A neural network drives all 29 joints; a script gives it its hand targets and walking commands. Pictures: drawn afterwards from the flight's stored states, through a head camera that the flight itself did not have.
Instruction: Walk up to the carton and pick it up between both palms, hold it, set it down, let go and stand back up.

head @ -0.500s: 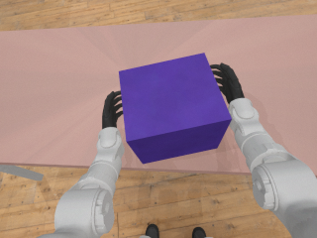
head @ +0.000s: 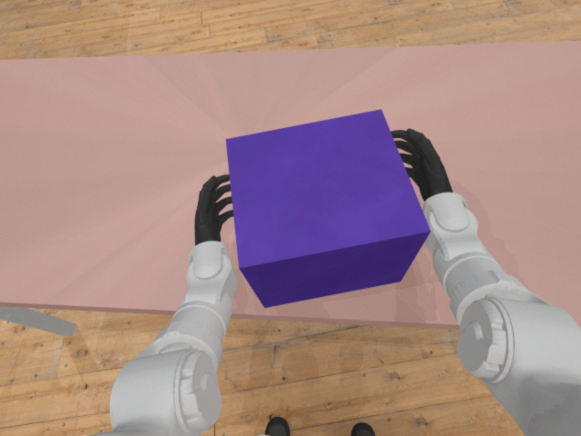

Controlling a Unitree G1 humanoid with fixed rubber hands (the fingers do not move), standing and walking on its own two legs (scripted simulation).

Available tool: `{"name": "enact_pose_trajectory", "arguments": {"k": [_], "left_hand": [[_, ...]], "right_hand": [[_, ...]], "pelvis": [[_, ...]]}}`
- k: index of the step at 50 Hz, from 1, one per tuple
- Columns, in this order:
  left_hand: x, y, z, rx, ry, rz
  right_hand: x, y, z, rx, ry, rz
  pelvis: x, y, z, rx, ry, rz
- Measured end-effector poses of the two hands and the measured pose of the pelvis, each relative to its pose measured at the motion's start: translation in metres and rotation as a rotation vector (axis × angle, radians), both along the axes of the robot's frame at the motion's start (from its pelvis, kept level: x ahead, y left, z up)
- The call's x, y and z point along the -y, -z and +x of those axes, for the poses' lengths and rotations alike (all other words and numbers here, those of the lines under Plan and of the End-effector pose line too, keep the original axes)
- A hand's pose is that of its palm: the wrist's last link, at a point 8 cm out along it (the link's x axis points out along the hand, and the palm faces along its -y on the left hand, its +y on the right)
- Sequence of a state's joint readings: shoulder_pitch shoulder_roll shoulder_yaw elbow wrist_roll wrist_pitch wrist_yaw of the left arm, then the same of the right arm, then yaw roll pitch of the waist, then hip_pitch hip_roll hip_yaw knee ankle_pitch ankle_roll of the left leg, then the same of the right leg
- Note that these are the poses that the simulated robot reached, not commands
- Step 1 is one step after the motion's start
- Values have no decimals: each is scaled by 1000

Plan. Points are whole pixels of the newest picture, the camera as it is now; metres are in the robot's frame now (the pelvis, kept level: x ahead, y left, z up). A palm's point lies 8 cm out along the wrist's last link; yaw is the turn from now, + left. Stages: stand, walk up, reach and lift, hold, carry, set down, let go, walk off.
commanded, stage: reach and lift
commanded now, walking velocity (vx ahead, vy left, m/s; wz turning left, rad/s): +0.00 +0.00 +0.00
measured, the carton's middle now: (319, 215) +0.44 +0.03 -0.03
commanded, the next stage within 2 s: none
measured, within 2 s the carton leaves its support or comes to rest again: leaves its support in 1.14 s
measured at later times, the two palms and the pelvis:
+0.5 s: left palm (211, 234) +0.39 +0.18 -0.01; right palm (431, 185) +0.46 -0.13 +0.01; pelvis +0.00 +0.00 +0.00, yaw +0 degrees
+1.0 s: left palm (208, 248) +0.37 +0.18 -0.01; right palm (430, 195) +0.44 -0.13 +0.02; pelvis -0.01 +0.00 +0.00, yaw +0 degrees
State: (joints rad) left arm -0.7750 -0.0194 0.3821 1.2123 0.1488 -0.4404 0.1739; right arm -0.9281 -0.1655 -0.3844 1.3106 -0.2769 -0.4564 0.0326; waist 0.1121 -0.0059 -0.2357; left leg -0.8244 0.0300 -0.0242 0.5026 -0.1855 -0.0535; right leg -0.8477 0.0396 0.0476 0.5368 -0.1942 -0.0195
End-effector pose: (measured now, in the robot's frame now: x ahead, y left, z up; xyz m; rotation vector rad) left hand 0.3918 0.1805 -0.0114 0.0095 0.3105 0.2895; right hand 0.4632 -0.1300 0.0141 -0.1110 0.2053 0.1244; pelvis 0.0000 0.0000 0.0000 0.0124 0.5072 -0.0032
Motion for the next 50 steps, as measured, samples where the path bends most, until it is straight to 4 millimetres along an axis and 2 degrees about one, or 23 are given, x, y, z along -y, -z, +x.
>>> {"name": "enact_pose_trajectory", "arguments": {"k": [33, 50], "left_hand": [[3, 1, -3, 20, -51, -38], [2, 1, -23, 46, -91, -76]], "right_hand": [[0, 0, -2, 18, 0, 5], [-4, -4, -19, 52, -8, -23]], "pelvis": [[0, 0, 0, 0, 1, 0], [1, 0, -12, 17, 2, 0]]}}
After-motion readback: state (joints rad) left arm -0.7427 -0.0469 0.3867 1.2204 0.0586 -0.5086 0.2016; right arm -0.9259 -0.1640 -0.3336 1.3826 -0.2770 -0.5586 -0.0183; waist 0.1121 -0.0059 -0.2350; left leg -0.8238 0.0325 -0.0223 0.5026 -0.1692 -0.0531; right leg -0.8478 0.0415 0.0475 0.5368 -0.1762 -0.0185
